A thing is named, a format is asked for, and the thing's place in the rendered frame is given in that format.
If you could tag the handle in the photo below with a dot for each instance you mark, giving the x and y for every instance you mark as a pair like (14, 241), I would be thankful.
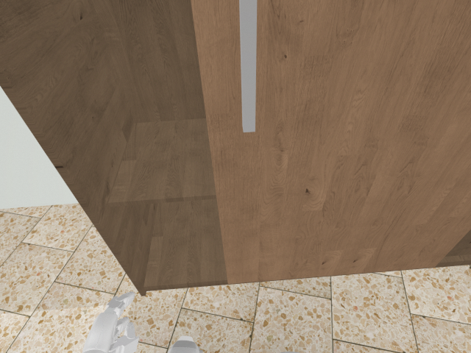
(248, 39)

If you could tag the left robot shin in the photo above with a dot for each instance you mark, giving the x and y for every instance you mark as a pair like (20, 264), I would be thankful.
(185, 337)

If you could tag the wardrobe door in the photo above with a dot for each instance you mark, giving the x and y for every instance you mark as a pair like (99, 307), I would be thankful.
(463, 247)
(361, 156)

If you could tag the left robot hand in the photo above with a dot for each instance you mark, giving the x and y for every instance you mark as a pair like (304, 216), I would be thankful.
(106, 328)

